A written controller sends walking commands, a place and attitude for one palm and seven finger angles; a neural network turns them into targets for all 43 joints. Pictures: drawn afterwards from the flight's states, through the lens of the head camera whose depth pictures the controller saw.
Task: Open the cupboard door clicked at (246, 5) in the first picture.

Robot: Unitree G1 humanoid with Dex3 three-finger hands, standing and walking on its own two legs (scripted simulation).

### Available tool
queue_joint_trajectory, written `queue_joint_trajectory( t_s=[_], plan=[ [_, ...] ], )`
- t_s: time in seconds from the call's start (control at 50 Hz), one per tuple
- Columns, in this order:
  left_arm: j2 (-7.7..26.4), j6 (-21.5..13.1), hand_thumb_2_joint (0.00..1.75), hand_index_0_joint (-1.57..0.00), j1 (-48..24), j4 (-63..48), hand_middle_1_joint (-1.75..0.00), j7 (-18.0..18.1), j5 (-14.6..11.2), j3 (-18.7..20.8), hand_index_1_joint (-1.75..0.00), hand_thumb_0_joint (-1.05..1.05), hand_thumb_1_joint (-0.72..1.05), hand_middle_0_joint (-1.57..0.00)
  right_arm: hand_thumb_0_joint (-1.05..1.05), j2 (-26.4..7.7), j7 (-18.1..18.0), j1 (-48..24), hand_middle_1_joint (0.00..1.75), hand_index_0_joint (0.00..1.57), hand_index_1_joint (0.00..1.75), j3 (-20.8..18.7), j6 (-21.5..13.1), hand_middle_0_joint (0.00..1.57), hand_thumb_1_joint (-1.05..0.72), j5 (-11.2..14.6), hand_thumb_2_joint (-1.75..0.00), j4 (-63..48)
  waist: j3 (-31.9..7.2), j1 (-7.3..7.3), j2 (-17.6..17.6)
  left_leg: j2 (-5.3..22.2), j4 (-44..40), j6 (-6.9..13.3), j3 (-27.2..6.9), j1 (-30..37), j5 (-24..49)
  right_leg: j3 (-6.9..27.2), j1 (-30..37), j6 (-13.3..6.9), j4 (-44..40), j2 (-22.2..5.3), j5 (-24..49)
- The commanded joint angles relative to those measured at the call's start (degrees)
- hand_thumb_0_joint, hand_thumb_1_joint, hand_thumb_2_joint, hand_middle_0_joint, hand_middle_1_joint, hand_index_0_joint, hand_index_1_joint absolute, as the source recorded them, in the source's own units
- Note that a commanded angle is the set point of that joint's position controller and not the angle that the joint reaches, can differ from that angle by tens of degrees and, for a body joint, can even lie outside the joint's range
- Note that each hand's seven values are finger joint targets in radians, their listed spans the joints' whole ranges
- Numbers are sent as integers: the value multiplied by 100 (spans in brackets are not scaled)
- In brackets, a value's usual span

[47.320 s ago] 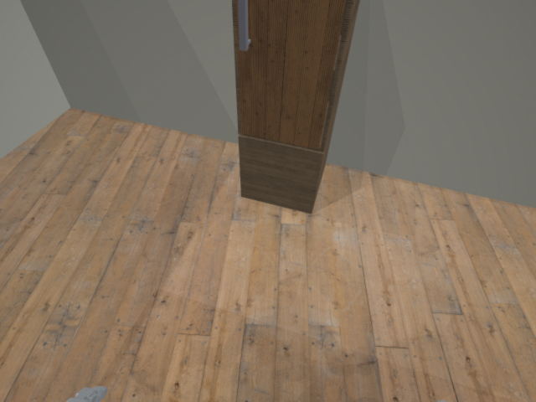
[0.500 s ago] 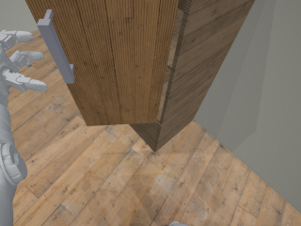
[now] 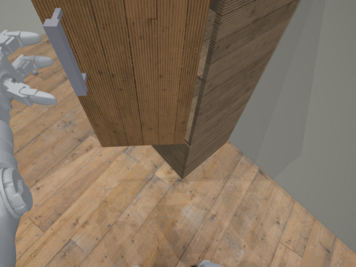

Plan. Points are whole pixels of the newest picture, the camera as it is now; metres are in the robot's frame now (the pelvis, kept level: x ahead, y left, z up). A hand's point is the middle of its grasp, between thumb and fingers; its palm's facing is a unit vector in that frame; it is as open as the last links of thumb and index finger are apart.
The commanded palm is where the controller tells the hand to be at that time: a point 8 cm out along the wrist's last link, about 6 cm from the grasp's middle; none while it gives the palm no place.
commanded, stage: slide the fingers in behind the handle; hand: left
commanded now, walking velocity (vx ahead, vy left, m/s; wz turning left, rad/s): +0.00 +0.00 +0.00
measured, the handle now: (71, 56) +0.54 +0.22 +0.14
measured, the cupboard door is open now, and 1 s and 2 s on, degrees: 54 54 54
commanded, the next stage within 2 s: close the thumb around the handle in 1.42 s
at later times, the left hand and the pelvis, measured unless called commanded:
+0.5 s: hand (57, 70) +0.49 +0.23 +0.15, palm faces +0.02 -1.00 +0.02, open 13.9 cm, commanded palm +0.46 +0.27 +0.14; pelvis +0.00 +0.00 +0.00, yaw -1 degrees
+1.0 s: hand (77, 73) +0.48 +0.19 +0.14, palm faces +0.03 -1.00 +0.00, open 13.9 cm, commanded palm +0.46 +0.24 +0.14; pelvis -0.01 -0.01 +0.00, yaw +0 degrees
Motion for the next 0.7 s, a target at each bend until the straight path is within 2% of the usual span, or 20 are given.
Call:
queue_joint_trajectory(
  t_s=[0.0, 0.06, 0.08, 0.1, 0.16, 0.18, 0.26, 0.3, 0.34, 0.38, 0.42, 0.44, 0.46, 0.5, 0.52, 0.58, 0.6, 0.62, 0.66, 0.68],
  plan=[
    [1334, -112, 30, -30, -2541, -971, -120, -57, -159, -49, -120, 0, -50, -30, 0, -1031, -76, 661, 30, 20, 30, -354, -123, 20, -90, 7, -90, -361, -1930, -133, 513, -140, -420, 110, -297, 1251, 2054, 140, 817, -78, -236, 158, 1849],
    [1208, -166, 30, -30, -2711, -1350, -120, 75, -158, -95, -120, 0, -50, -30, 0, -999, -69, 698, 30, 20, 30, -372, -155, 20, -90, -32, -90, -366, -2203, -100, 842, -124, -384, 78, -328, 1561, 2362, 120, 754, -117, -186, 159, 1876],
    [1262, -217, 30, -30, -2751, -1479, -120, 146, -143, 3, -120, 0, -50, -30, 0, -990, -54, 732, 30, 20, 30, -386, -165, 20, -90, -54, -90, -342, -2409, -81, 812, -111, -354, 64, -361, 1687, 2510, 130, 778, -100, -164, 174, 1949],
    [1152, -237, 30, -30, -2671, -1397, -120, 206, -136, -44, -120, 0, -50, -30, 0, -971, -30, 714, 30, 20, 30, -377, -174, 20, -90, -54, -90, -351, -2307, -78, 762, -103, -362, 54, -365, 1655, 2430, 109, 714, -101, -173, 188, 1852],
    [1251, -308, 30, -30, -2772, -1327, -120, 400, -135, 75, -120, 0, -50, -30, 0, -991, -28, 729, 30, 20, 30, -366, -179, 20, -90, -60, -90, -331, -2155, -109, 420, -116, -397, 95, -332, 1344, 2155, 129, 878, -90, -181, 178, 1799],
    [1484, -305, 30, -30, -2754, -1244, -120, 460, -66, 249, -120, 0, -50, -30, 0, -995, -25, 738, 30, 20, 30, -367, -178, 20, -90, -59, -90, -328, -2191, -58, 452, -120, -412, 92, -337, 1280, 2126, 149, 939, -83, -164, 173, 1820],
    [1381, -365, 30, -30, -2720, -1442, -120, 603, 113, 123, -120, 0, -50, -30, 0, -944, 10, 722, 30, 20, 30, -356, -193, 20, -90, -73, -90, -393, -2371, -10, 889, -135, -364, 68, -310, 1474, 2396, 147, 915, -115, -90, 163, 1939],
    [1473, -401, 30, -30, -2669, -1455, -120, 641, 123, 235, -120, 0, -50, -30, 0, -939, 26, 714, 30, 20, 30, -375, -205, 20, -90, -77, -90, -382, -2455, 20, 757, -112, -348, 56, -323, 1498, 2438, 154, 979, -97, -90, 180, 1997],
    [1152, -434, 30, -30, -2562, -1675, -120, 610, 35, 73, -120, 0, -50, -30, 0, -908, 46, 684, 30, 20, 30, -397, -219, 20, -90, -58, -90, -436, -2621, 28, 811, -99, -342, 42, -301, 1700, 2640, 143, 1025, -105, -88, 193, 2122],
    [1054, -420, 30, -30, -2402, -1868, -120, 571, -76, 109, -120, 0, -50, -30, 0, -909, 69, 672, 30, 20, 30, -411, -228, 20, -90, -64, -90, -448, -2791, 79, 892, -74, -304, 30, -300, 1879, 3010, 142, 1075, -104, -74, 205, 2325],
    [978, -270, 30, -30, -2101, -1535, -120, 553, -127, 108, -120, 0, -50, -30, 0, -919, 67, 659, 30, 20, 30, -407, -194, 20, -90, -41, -90, -427, -2405, 99, 503, -82, -359, 57, -249, 1546, 2789, 126, 1144, -95, -119, 209, 2319],
    [919, -198, 30, -30, -2168, -1494, -120, 552, -144, 62, -120, 0, -50, -30, 0, -920, 68, 630, 30, 20, 30, -404, -187, 20, -90, -37, -90, -428, -2195, 56, 453, -104, -395, 82, -202, 1376, 2587, 140, 1178, -84, -152, 197, 2326],
    [820, -164, 30, -30, -2167, -1504, -120, 550, -149, -23, -120, 0, -50, -30, 0, -920, 63, 646, 30, 20, 30, -410, -184, 20, -90, -35, -90, -427, -2139, 49, 406, -106, -410, 92, -212, 1377, 2646, 113, 1203, -102, -139, 189, 2355],
    [690, -120, 30, -30, -2163, -1778, -120, 593, -82, -141, -120, 0, -50, -30, 0, -898, 77, 611, 30, 20, 30, -432, -191, 20, -90, -39, -90, -465, -2209, 86, 612, -102, -423, 71, -235, 1534, 2734, 116, 1086, -96, -141, 177, 2278],
    [505, -117, 30, -30, -2186, -1869, -120, 634, -88, -252, -120, 0, -50, -30, 0, -873, 91, 599, 30, 20, 30, -439, -205, 20, -90, -39, -90, -461, -2201, 43, 648, -97, -408, 76, -225, 1649, 2776, 121, 1003, -94, -167, 186, 2271],
    [577, -157, 30, -30, -2145, -1837, -120, 744, -153, -104, -120, 0, -50, -30, 0, -875, 84, 592, 30, 20, 30, -440, -215, 20, -90, -45, -90, -429, -2111, 50, 336, -110, -424, 90, -209, 1479, 2528, 135, 1141, -87, -187, 191, 2243],
    [557, -178, 30, -30, -2332, -1801, -120, 773, -137, -154, -120, 0, -50, -30, 0, -869, 73, 561, 30, 20, 30, -420, -216, 20, -90, -39, -90, -414, -1972, -1, 327, -121, -453, 87, -210, 1390, 2362, 132, 1114, -89, -192, 177, 2165],
    [346, -167, 30, -30, -2449, -1685, -120, 799, -143, -308, -120, 0, -50, -30, 0, -855, 69, 554, 30, 20, 30, -414, -233, 20, -90, -29, -90, -396, -1878, -69, 219, -138, -479, 97, -215, 1339, 2109, 137, 1038, -78, -229, 176, 1993],
    [249, -249, 30, -30, -2843, -1802, -120, 885, -87, -449, -120, 0, -50, -30, 0, -840, 44, 545, 30, 20, 30, -405, -283, 20, -90, -46, -90, -353, -1823, -156, 407, -151, -471, 113, -220, 1380, 1951, 145, 917, -85, -231, 151, 1817],
    [429, -292, 30, -30, -2838, -1788, -120, 931, 8, -336, -120, 0, -50, -30, 0, -848, 54, 552, 30, 20, 30, -418, -299, 20, -90, -57, -90, -312, -1993, -80, 615, -158, -452, 85, -264, 1483, 2008, 160, 897, -98, -203, 148, 1794]
  ],
)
